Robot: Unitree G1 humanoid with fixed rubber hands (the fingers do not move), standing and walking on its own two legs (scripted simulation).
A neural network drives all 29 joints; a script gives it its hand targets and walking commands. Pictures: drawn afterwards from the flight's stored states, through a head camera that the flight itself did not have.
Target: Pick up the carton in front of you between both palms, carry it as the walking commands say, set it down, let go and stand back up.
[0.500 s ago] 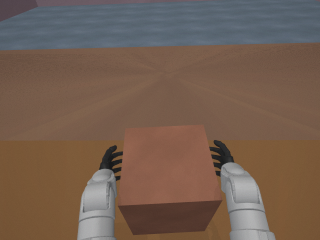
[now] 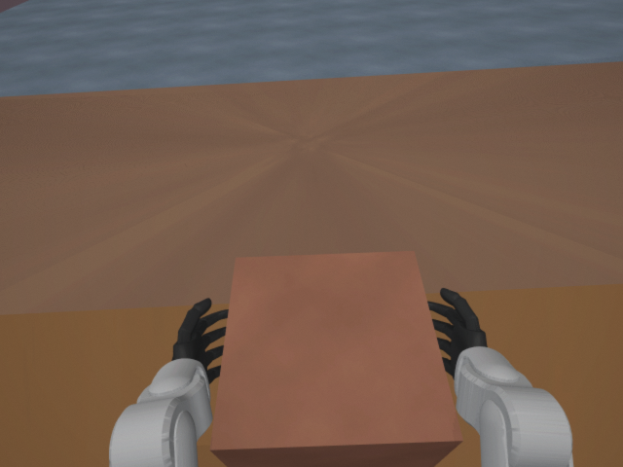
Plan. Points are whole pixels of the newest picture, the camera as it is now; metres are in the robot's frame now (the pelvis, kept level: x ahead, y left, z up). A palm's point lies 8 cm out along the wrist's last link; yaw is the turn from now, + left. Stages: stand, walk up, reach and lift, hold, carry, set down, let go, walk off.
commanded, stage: carry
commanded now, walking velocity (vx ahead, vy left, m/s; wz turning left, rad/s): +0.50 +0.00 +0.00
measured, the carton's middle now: (328, 378) +0.25 -0.01 +0.02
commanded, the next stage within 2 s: none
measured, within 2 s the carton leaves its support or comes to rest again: neither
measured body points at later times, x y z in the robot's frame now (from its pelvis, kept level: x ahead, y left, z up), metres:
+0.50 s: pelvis +0.31 -0.02 -0.01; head +0.29 -0.03 +0.44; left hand +0.54 +0.14 +0.09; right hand +0.56 -0.16 +0.08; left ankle +0.45 +0.10 -0.72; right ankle +0.15 -0.11 -0.74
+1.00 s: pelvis +0.65 -0.01 -0.01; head +0.63 -0.01 +0.44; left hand +0.89 +0.14 +0.09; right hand +0.89 -0.17 +0.09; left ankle +0.49 +0.08 -0.74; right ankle +0.79 -0.13 -0.73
